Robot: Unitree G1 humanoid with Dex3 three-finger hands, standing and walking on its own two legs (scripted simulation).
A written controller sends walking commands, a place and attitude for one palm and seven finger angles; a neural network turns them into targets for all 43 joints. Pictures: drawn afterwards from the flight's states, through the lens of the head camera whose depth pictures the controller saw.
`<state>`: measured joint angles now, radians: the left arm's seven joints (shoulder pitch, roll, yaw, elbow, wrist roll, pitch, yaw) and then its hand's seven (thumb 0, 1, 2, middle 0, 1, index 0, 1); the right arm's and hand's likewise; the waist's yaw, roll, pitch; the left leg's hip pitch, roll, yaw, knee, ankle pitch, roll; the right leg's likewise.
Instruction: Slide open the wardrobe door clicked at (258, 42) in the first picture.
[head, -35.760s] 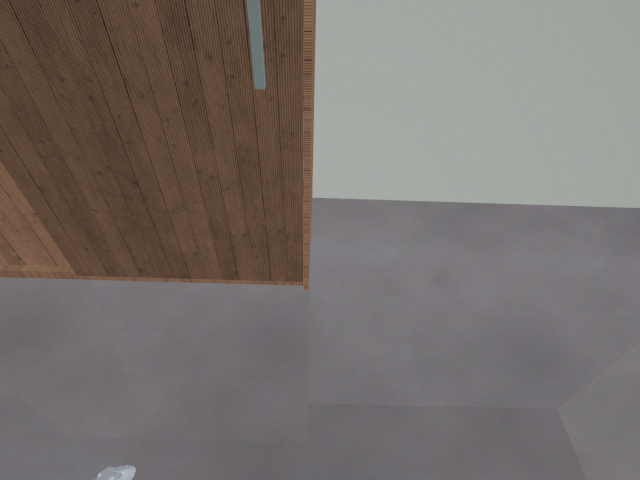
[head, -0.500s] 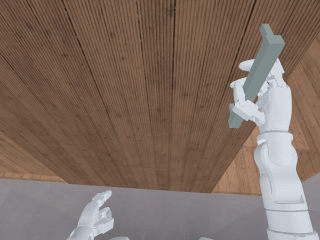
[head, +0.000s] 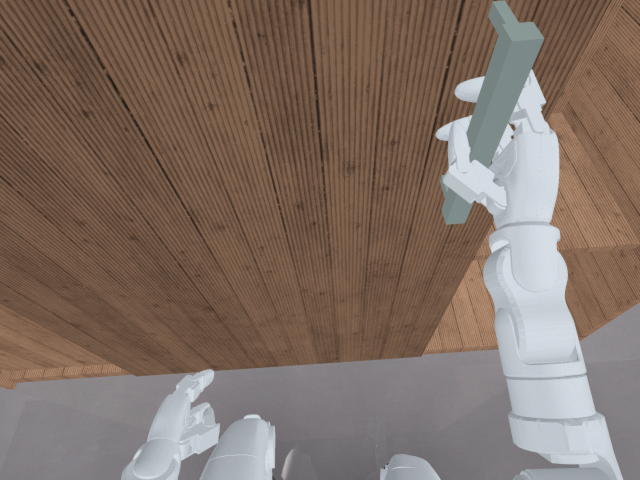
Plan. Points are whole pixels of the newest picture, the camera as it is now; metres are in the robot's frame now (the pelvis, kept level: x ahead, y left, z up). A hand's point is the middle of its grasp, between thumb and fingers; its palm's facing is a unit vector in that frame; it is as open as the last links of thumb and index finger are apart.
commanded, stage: step sideways, sliding the door along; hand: right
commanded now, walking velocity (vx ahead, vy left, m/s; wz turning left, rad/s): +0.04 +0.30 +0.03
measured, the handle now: (473, 132) +0.41 -0.17 +0.19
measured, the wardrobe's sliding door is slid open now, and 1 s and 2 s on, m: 0.43 0.46 0.46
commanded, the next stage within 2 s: stop walking and hold the door there in 0.48 s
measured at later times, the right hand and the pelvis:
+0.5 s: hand (418, 164) +0.38 -0.11 +0.18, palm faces +0.37 +0.93 -0.05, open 6.4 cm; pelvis +0.03 +0.11 -0.01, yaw -5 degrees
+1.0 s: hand (425, 163) +0.38 -0.12 +0.18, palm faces +0.58 +0.76 -0.29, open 6.3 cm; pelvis +0.05 +0.19 -0.01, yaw +4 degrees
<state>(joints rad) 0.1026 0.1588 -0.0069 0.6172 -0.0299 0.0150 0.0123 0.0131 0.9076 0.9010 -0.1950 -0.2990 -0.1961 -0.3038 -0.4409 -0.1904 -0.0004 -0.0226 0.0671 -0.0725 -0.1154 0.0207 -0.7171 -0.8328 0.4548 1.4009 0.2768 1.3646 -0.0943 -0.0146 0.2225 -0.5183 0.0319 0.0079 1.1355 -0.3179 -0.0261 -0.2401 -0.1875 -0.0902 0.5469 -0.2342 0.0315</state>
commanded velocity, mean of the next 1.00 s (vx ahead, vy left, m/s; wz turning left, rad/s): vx -0.07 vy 0.09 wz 0.06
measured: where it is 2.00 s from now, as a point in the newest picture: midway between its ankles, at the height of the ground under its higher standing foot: outside the picture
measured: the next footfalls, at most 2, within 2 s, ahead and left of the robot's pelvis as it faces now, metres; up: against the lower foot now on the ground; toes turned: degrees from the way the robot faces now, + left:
left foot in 0.22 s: +0.10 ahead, +0.26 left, +0.00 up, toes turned +2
right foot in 0.42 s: +0.08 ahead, +0.02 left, +0.00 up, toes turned -14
